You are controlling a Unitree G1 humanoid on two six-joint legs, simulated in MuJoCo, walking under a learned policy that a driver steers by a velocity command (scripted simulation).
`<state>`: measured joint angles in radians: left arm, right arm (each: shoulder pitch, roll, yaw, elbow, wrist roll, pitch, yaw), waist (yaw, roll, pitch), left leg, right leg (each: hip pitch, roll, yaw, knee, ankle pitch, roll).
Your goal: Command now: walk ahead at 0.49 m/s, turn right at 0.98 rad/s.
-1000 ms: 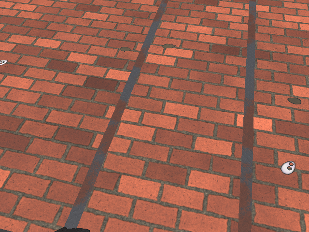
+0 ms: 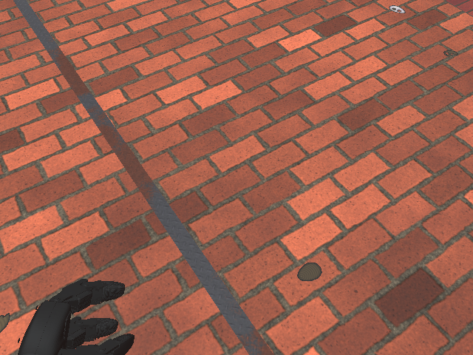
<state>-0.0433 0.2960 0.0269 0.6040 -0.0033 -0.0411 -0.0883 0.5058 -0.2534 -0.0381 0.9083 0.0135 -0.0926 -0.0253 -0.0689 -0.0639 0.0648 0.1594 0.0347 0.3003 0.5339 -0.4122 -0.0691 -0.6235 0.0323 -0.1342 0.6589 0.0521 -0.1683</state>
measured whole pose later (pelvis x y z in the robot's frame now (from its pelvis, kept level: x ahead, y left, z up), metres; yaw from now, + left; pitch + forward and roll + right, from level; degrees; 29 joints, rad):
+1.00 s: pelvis +0.27 +0.04 +0.03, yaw -21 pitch +2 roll +0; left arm 0.22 0.23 0.05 0.70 0.01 0.01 0.05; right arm 0.24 -0.31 -0.08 0.66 0.02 0.04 -0.01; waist -0.01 0.04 0.02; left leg -0.57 -0.03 -0.02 1.08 -0.43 -0.05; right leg -0.23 -0.03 -0.04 0.52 -0.32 0.01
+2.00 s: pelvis +0.33 +0.07 +0.03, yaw +20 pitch +2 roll +0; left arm 0.27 0.26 0.05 0.73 -0.03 0.01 0.00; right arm 0.19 -0.25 -0.04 0.60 0.02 0.01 0.00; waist 0.04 0.01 0.00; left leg -0.22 0.00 -0.02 0.49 -0.33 0.00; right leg -0.34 0.00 0.06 0.58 -0.34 -0.01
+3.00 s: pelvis +1.07 -0.02 +0.01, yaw -17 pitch +0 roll +2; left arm 0.32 0.32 0.04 0.84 0.04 -0.09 0.00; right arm 0.24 -0.31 -0.04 0.75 -0.02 -0.05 0.02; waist -0.01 -0.02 0.05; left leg -0.44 -0.11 0.05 0.59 -0.17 0.10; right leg -0.17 0.13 0.07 1.30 -0.30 -0.09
